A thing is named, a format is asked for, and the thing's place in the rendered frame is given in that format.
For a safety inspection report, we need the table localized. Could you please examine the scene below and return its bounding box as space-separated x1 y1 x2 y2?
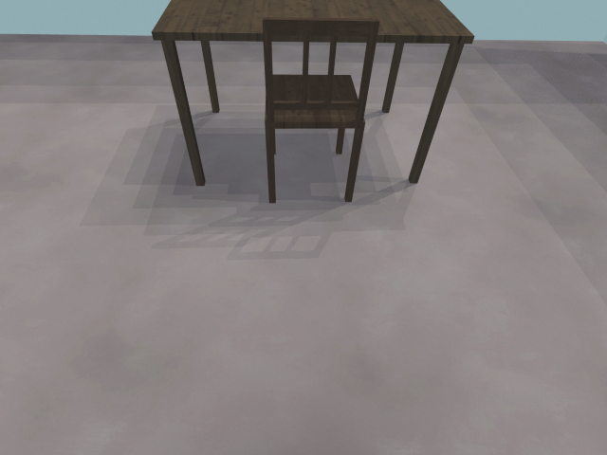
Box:
152 0 474 186

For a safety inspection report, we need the chair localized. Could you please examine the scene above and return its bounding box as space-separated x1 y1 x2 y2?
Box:
262 17 380 203

